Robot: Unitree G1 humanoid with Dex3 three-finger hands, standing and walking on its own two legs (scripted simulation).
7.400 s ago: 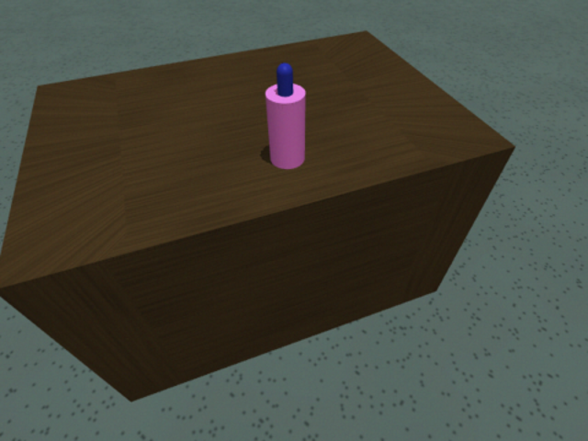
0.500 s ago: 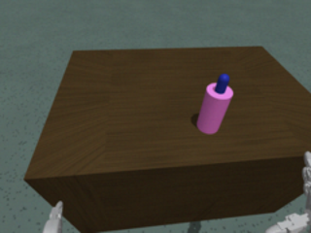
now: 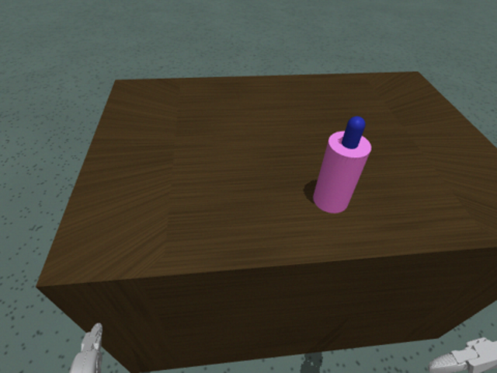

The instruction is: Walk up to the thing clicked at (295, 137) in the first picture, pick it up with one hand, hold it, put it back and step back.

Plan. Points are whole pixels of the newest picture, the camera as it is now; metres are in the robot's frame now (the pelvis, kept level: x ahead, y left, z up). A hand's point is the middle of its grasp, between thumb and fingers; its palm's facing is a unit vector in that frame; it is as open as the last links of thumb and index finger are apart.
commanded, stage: go down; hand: right
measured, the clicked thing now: (342, 164) +0.52 -0.21 +0.04
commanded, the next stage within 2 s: none
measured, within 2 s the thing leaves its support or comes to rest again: neither
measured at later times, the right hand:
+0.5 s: hand (473, 245) +0.28 -0.33 +0.09, palm faces +0.31 +0.94 -0.18, open 17.4 cm
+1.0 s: hand (473, 203) +0.35 -0.37 +0.10, palm faces +0.16 +0.99 +0.03, open 17.5 cm
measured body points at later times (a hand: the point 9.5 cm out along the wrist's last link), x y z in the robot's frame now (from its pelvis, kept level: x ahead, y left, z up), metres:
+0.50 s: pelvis +0.00 +0.00 +0.00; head +0.00 +0.00 +0.45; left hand +0.17 +0.26 -0.08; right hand +0.25 -0.38 +0.10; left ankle -0.01 +0.13 -0.74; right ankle +0.02 -0.13 -0.74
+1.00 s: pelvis +0.00 -0.02 -0.02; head +0.04 -0.04 +0.43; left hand +0.15 +0.25 -0.08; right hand +0.34 -0.42 +0.10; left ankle -0.01 +0.13 -0.74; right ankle +0.02 -0.13 -0.74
